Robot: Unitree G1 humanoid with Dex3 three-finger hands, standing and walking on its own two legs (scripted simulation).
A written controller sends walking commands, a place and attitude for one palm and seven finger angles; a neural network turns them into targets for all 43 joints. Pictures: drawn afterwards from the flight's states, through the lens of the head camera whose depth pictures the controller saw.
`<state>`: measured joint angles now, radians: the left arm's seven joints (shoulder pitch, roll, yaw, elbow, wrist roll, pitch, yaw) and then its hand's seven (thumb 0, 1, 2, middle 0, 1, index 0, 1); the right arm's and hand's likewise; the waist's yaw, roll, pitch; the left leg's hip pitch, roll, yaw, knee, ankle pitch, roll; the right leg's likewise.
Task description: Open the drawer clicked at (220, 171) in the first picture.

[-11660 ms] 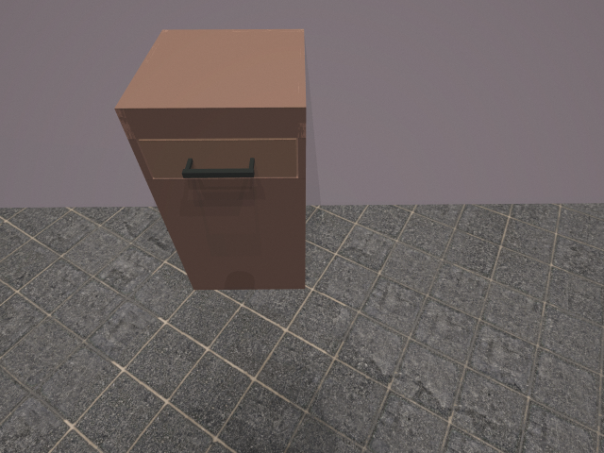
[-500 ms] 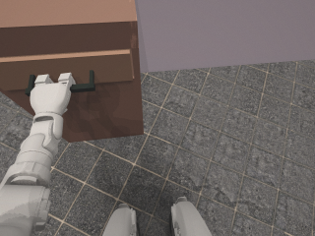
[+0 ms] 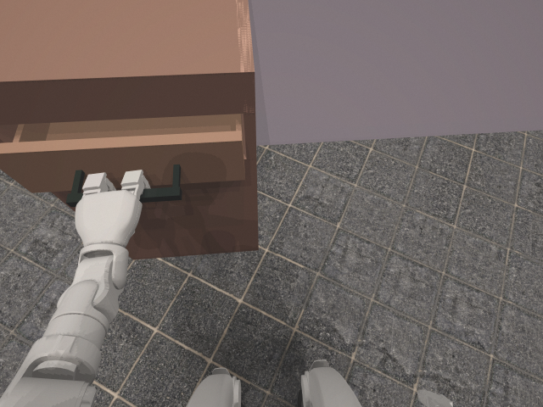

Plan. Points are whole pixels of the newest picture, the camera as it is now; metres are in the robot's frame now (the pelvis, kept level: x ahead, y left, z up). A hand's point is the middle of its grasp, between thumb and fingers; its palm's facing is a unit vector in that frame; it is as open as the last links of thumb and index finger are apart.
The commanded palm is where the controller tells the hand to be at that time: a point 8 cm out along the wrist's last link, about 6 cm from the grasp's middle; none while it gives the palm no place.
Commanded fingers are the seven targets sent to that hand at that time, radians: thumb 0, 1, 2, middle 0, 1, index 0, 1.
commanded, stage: pull the drawer open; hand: left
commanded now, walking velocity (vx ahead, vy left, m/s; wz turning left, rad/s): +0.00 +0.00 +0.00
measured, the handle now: (127, 185) +0.46 +0.25 -0.04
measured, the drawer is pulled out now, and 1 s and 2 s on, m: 0.05 0.16 0.25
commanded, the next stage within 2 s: none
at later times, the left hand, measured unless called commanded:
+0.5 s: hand (122, 255) +0.34 +0.24 -0.06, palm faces -0.04 -0.06 -1.00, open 5.6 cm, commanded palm +0.30 +0.23 -0.02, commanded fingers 0.00 0.90 0.90 -0.40 -1.35 -0.40 -1.35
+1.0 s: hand (118, 294) +0.28 +0.23 -0.06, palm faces -0.03 -0.05 -1.00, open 5.6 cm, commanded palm +0.24 +0.24 -0.02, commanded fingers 0.00 0.90 0.90 -0.40 -1.35 -0.40 -1.35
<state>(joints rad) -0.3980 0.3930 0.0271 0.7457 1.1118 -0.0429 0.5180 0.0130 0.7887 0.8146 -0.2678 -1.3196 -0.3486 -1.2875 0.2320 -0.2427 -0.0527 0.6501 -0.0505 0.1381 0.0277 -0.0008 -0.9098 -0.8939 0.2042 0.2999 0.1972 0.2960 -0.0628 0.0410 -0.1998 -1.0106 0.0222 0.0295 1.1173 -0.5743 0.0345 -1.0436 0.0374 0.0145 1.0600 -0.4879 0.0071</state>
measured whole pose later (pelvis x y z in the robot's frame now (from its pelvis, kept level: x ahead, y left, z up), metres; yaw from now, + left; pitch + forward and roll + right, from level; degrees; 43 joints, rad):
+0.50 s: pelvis -0.01 +0.00 +0.00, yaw +0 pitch +25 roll -2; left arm -0.22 0.35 0.01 0.62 1.11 0.00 0.54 0.01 0.78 0.83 -0.26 -1.28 -0.35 -1.28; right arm 0.22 -0.23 -0.05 0.65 -0.05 0.13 0.03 0.00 -0.91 -0.89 0.20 0.30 0.20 0.30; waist -0.05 0.04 -0.20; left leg -0.97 0.02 0.03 1.11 -0.57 0.03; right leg -1.01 0.04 0.01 1.06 -0.48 0.01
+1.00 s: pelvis -0.02 -0.01 +0.00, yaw +0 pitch +22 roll -1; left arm -0.05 0.33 0.00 0.50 1.12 -0.01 0.57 0.01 0.77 0.85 -0.27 -1.27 -0.36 -1.29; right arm 0.19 -0.23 -0.04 0.63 -0.05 0.10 0.02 0.00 -0.91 -0.89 0.20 0.30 0.20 0.30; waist -0.03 0.03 -0.21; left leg -0.95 0.02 0.02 1.13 -0.57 0.02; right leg -1.00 0.04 0.01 1.10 -0.49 -0.01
